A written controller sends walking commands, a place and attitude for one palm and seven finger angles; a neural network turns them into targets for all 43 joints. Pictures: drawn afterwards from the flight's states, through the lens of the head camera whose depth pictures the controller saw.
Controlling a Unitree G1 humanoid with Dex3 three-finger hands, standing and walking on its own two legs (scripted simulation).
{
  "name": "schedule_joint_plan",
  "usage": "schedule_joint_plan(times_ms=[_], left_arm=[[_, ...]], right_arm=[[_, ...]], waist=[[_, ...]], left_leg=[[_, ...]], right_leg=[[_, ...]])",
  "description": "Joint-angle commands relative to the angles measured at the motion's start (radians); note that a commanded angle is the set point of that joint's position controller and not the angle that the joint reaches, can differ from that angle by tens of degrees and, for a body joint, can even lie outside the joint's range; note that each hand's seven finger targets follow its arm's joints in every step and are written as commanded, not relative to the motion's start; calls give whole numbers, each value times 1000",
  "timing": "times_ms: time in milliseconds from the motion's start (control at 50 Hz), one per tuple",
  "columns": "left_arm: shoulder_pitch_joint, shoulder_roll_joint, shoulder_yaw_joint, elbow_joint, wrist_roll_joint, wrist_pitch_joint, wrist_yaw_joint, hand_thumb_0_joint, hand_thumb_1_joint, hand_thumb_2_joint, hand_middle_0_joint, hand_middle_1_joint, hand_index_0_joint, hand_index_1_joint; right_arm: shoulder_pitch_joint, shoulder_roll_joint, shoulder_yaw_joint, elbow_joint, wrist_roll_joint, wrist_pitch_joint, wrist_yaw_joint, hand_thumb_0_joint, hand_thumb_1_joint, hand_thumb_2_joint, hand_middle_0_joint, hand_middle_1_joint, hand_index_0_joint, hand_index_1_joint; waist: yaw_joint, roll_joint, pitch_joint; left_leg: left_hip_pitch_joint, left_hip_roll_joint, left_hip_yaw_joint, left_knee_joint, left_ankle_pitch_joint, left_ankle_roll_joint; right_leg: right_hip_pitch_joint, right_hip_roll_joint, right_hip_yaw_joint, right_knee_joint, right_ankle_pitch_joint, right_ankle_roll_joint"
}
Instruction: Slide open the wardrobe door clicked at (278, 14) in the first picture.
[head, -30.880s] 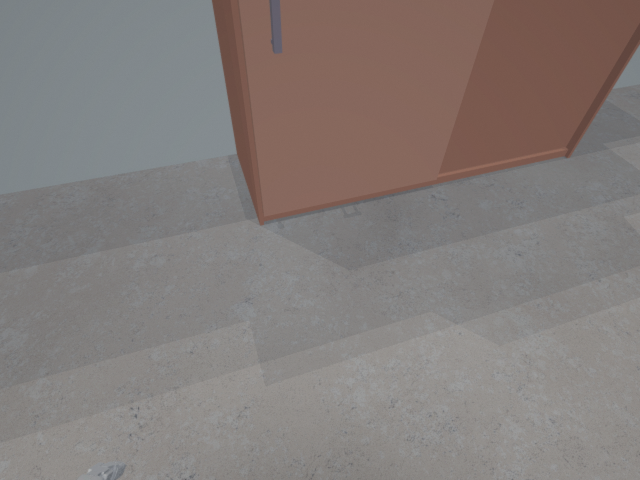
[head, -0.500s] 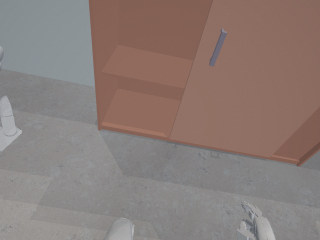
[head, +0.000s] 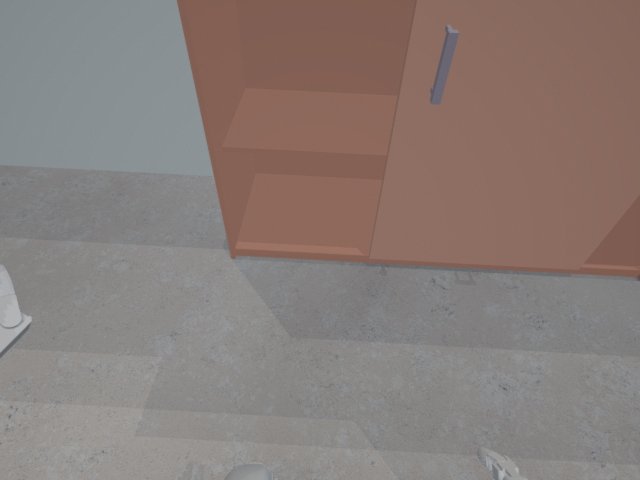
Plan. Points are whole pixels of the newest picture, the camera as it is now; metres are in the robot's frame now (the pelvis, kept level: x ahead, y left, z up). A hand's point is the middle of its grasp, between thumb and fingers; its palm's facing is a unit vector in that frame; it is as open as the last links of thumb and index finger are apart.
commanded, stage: let the arm hang, fingers relaxed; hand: left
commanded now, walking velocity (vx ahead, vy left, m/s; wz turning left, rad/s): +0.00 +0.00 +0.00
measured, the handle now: (441, 65) +1.06 -0.21 +0.08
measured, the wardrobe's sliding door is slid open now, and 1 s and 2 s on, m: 0.55 0.55 0.55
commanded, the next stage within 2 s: look to check the result in 1.10 s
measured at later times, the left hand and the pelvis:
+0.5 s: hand out of the picture +0.00 +0.23 -0.17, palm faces +0.06 -0.97 -0.22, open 7.1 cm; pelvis +0.02 +0.04 +0.00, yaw +3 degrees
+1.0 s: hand out of the picture +0.04 +0.25 -0.17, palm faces +0.01 -0.98 -0.20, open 7.3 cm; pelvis +0.02 +0.07 +0.01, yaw +2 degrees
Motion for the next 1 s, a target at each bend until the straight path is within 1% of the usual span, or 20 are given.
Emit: schedule_joint_plan(times_ms=[0, 20, 40, 60, 80, 100, 120, 140, 160, 180, 200, 220, 240, 260, 300, 320, 360, 440, 840, 980], left_arm=[[-112, -141, -321, 628, 84, 151, -122, 0, 900, 900, -200, -300, -200, -300], [-142, -128, -350, 643, 67, 162, -136, 0, 900, 900, -200, -300, -200, -300], [-130, -137, -370, 681, 68, 168, -143, 0, 900, 900, -200, -300, -200, -300], [-105, -152, -375, 751, 80, 168, -146, 0, 900, 900, -200, -300, -200, -300], [-136, -146, -376, 784, 80, 166, -149, 0, 900, 900, -200, -300, -200, -300], [-202, -134, -382, 823, 72, 159, -158, 0, 900, 900, -200, -300, -200, -300], [-223, -126, -376, 904, 72, 160, -158, 0, 900, 900, -200, -300, -200, -300], [-195, -110, -376, 991, 72, 156, -158, 0, 900, 900, -200, -300, -200, -300], [-157, -76, -378, 1077, 75, 142, -157, 0, 900, 900, -200, -300, -200, -300], [-152, -15, -380, 1157, 77, 118, -148, 0, 900, 900, -200, -300, -200, -300], [-200, -20, -399, 1199, 74, 109, -144, 0, 900, 900, -200, -300, -200, -300], [-245, -49, -411, 1245, 78, 104, -143, 0, 900, 900, -200, -300, -200, -300], [-268, -62, -413, 1286, 74, 101, -139, 0, 900, 900, -200, -300, -200, -300], [-276, -109, -395, 1303, 75, 99, -128, 0, 900, 900, -200, -300, -200, -300], [-262, -142, -409, 1344, 58, 105, -121, 0, 900, 900, -200, -300, -200, -300], [-233, -169, -420, 1365, 55, 111, -119, 0, 900, 900, -200, -300, -200, -300], [-238, -159, -428, 1425, 53, 126, -119, 0, 900, 900, -200, -300, -200, -300], [-226, -173, -445, 1512, 55, 124, -121, 0, 900, 900, -200, -300, -200, -300], [-237, -172, -446, 1598, 59, 128, -114, 0, 900, 900, -200, -300, -200, -300], [-227, -170, -445, 1595, 59, 125, -113, 0, 900, 900, -200, -300, -200, -300]], right_arm=[[-33, -115, -51, -31, 6, -8, 69, 0, -900, -900, 200, 300, 200, 300], [6, -137, -39, -63, 1, 14, 65, 0, -900, -900, 200, 300, 200, 300], [6, -198, -51, -86, -11, 20, 58, 0, -900, -900, 200, 300, 200, 300], [8, -275, -70, -77, -34, 26, 53, 0, -900, -900, 200, 300, 200, 300], [0, -312, -75, -91, -50, 37, 44, 0, -900, -900, 200, 300, 200, 300], [-31, -318, -71, -94, -57, 34, 38, 0, -900, -900, 200, 300, 200, 300], [-46, -291, -62, -64, -61, 35, 35, 0, -900, -900, 200, 300, 200, 300], [-84, -267, -53, -46, -57, 40, 34, 0, -900, -900, 200, 300, 200, 300], [-114, -215, -40, -27, -50, 44, 34, 0, -900, -900, 200, 300, 200, 300], [-142, -134, -28, -28, -33, 49, 29, 0, -900, -900, 200, 300, 200, 300], [-157, -149, -34, -17, -28, 53, 30, 0, -900, -900, 200, 300, 200, 300], [-108, -124, -35, 36, -27, 52, 29, 0, -900, -900, 200, 300, 200, 300], [-66, -101, -31, 81, -24, 53, 29, 0, -900, -900, 200, 300, 200, 300], [-27, -74, -34, 111, -28, 53, 28, 0, -900, -900, 200, 300, 200, 300], [13, -93, -32, 162, -23, 37, 26, 0, -900, -900, 200, 300, 200, 300], [16, -117, -34, 184, -25, 33, 19, 0, -900, -900, 200, 300, 200, 300], [-3, -115, -33, 227, -18, 38, 13, 0, -900, -900, 200, 300, 200, 300], [9, -95, -30, 285, -12, 40, 12, 0, -900, -900, 200, 300, 200, 300], [28, -81, -20, 396, -15, 30, 22, 0, -900, -900, 200, 300, 200, 300], [43, -85, -24, 397, -13, 26, 22, 0, -900, -900, 200, 300, 200, 300]], waist=[[-87, -35, 2], [-96, -59, 1], [-80, 25, -35], [-64, 117, -63], [-66, 104, -29], [-60, 75, 23], [-59, 137, -13], [-24, 143, -1], [10, -44, -5], [-2, -368, 5], [-21, -323, 29], [-56, -171, 15], [-77, -53, -12], [-90, -5, -38], [-73, 53, -106], [-55, 67, -112], [-55, 185, -74], [-58, -4, -39], [-47, 21, 90], [-48, 4, 66]], left_leg=[[125, -6, 81, -264, 57, -12], [219, -14, 73, -347, 249, 3], [291, 95, -101, -395, 371, 66], [288, 256, -286, -495, 343, 149], [186, 331, -395, -592, 166, 203], [87, 315, -414, -616, 146, 214], [1, 253, -373, -621, 89, 178], [-84, 187, -284, -574, 58, 133], [-92, 56, -123, -395, 55, 61], [-100, -66, 11, -186, 27, -4], [-23, -45, -43, -124, -110, -1], [40, -49, -38, -120, -89, 0], [85, -53, -18, -167, -37, -4], [136, -45, -14, -285, 54, -4], [345, 2, -68, -478, 582, 27], [401, 52, -90, -480, 658, 56], [370, 57, -111, -519, 575, 68], [379, 33, -84, -576, 420, 53], [343, 9, -78, -704, 267, 48], [364, 10, -75, -702, 281, 52]], right_leg=[[-142, -214, -2, 70, 338, 7], [-207, -188, -29, 126, 268, 42], [-309, -142, -41, 226, 85, 88], [-354, -68, -71, 358, -181, 121], [-317, -48, -14, 429, -319, 119], [-267, -68, 38, 380, -275, 116], [-151, -56, 22, 317, -184, 121], [-17, -56, 33, 189, -87, 116], [28, -113, 132, 1, -27, 93], [-11, -296, 392, -172, 190, 29], [-82, -379, 431, -206, 431, -56], [-58, -348, 364, -144, 591, -86], [-6, -299, 291, -78, 718, -70], [37, -267, 232, -22, 760, -41], [17, -153, 109, 46, 597, 56], [-13, -127, 92, -3, 421, 81], [2, -109, 73, -66, 232, 98], [26, -123, 80, -150, 229, 86], [18, -133, 80, -192, 113, 90], [18, -136, 81, -189, 124, 89]])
